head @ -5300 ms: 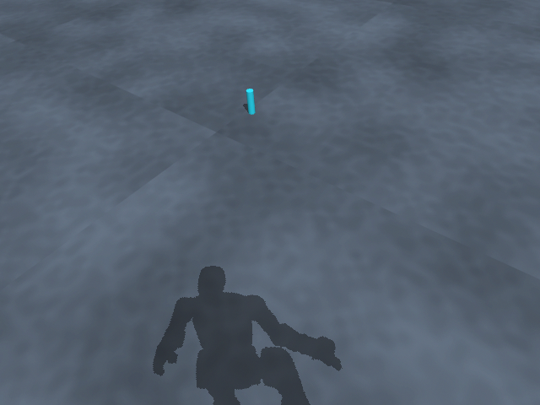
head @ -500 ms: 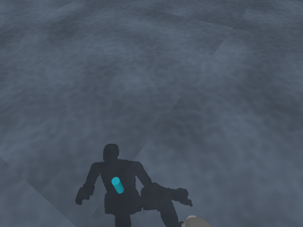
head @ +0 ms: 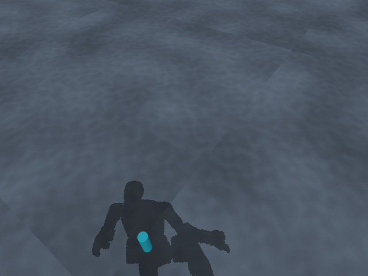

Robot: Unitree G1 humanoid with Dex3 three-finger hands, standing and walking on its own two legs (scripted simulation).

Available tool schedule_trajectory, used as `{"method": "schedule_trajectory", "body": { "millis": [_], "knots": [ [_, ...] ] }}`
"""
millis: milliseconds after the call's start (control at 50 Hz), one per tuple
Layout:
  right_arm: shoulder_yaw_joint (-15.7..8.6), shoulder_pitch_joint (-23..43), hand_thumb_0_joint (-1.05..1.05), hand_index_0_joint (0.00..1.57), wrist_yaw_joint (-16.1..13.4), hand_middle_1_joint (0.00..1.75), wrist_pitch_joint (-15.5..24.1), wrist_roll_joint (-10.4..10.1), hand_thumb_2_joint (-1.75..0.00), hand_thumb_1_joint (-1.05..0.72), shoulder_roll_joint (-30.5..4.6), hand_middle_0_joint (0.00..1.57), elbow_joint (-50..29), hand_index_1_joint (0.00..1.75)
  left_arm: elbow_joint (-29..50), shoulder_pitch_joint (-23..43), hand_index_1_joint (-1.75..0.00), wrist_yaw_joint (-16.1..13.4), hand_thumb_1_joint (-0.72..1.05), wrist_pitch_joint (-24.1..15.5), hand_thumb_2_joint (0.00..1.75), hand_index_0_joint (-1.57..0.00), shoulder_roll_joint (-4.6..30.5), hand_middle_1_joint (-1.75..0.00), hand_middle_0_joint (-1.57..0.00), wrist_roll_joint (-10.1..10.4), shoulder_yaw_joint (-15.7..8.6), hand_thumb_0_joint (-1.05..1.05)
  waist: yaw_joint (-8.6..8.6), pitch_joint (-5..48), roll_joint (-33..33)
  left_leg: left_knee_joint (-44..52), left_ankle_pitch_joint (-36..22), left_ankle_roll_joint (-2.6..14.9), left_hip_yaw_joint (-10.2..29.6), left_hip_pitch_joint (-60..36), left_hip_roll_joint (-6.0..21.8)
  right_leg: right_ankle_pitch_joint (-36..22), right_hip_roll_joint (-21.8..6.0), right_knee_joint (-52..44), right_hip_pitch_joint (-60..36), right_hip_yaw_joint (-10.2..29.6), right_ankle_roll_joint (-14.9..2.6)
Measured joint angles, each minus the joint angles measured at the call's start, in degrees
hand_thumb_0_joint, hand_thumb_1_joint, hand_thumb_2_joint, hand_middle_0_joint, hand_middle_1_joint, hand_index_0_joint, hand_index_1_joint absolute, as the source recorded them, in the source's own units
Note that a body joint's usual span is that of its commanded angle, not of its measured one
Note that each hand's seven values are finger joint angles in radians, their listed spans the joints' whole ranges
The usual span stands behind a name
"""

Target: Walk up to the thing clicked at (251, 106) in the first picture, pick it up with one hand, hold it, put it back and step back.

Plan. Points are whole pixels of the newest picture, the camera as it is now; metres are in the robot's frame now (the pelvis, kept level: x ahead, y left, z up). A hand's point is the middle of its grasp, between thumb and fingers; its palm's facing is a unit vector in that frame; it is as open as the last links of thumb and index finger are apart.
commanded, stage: walk up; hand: left
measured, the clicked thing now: (145, 242) +0.41 +0.22 -0.68
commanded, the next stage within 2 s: stand in 1.16 s
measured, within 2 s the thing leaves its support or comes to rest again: neither
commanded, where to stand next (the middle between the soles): +0.08 +0.01 m, yaw +0 degrees
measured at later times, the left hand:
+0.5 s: hand out of the picture +0.10 +0.26 -0.13, palm faces +0.00 -0.94 -0.34, open 7.4 cm
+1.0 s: hand out of the picture +0.10 +0.25 -0.13, palm faces -0.02 -0.94 -0.33, open 7.4 cm
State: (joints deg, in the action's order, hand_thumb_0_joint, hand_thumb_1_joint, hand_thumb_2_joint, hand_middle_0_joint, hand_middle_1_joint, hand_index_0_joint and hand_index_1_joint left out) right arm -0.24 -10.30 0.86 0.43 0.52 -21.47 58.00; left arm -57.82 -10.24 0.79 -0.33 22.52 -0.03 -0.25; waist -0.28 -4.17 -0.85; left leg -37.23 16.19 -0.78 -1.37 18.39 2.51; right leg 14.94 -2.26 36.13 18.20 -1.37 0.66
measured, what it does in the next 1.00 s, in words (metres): stands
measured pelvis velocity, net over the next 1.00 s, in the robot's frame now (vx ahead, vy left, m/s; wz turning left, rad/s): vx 0.03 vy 0.00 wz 0.01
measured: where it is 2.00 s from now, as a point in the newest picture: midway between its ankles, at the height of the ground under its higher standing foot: outside the picture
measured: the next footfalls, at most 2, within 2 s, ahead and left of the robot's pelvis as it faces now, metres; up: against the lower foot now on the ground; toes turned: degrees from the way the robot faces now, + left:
none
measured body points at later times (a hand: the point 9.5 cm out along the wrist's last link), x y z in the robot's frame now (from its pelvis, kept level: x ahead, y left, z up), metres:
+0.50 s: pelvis +0.02 +0.00 +0.02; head +0.03 +0.00 +0.47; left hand +0.10 +0.30 -0.11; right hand +0.14 -0.30 -0.10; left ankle +0.04 +0.13 -0.72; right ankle +0.05 -0.14 -0.72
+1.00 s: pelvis +0.03 +0.00 +0.02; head +0.04 -0.01 +0.47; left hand +0.10 +0.29 -0.11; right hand +0.09 -0.31 -0.11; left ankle +0.04 +0.13 -0.72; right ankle +0.05 -0.14 -0.72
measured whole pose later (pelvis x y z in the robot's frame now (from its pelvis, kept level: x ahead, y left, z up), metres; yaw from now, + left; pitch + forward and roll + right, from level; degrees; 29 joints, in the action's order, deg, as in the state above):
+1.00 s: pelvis +0.03 +0.00 +0.02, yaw +0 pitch -2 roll +0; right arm -0.1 -6.0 0.4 0.4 0.3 -20.3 67.5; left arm -67.3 -4.8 0.9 -0.1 19.3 -0.6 -0.5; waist 0.6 -3.0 0.4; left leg -19.1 9.0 -1.3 -1.5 8.2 2.0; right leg 8.9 -2.4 19.2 8.5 -2.0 1.4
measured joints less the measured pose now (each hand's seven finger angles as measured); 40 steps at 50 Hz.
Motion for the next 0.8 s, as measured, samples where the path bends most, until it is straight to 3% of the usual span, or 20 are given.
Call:
{"method": "schedule_trajectory", "body": {
  "millis": [160,400,800],
  "knots": [
    [1.0,3.82,0.0,0.2,-0.07,0.3,0.56,-0.68,-0.9,-0.9,0.7,0.2,2.99,0.3,-5.34,1.38,-0.3,0.24,0.9,-0.45,0.9,-0.2,-1.3,-0.3,-0.2,0.26,0.87,0.0,-0.6,0.17,0.31,6.13,-2.11,-0.07,0.27,-3.53,-0.18,-1.9,-0.04,-6.64,-4.0,-0.57,0.85],
    [0.54,9.23,0.0,0.2,-0.37,0.3,0.24,-0.87,-0.9,-0.9,0.78,0.2,6.4,0.3,-8.71,5.83,-0.3,-0.05,0.9,-0.45,0.9,-0.2,-2.18,-0.3,-0.2,0.22,0.91,0.0,-0.91,0.7,1.36,13.98,-5.64,-0.09,0.03,-8.27,-0.73,-4.91,-0.39,-13.62,-8.36,-0.65,1.06],
    [0.22,5.06,0.0,0.2,-0.24,0.3,-0.03,-0.17,-0.9,-0.9,1.04,0.2,9.67,0.3,-9.65,5.53,-0.3,0.22,0.9,0.0,0.9,-0.2,-3.05,-0.3,-0.2,-0.59,0.01,0.0,0.67,1.28,1.21,18.44,-7.68,-0.36,-0.27,-9.93,-0.73,-6.55,-0.27,-17.16,-9.48,-0.5,0.92]
  ]
}}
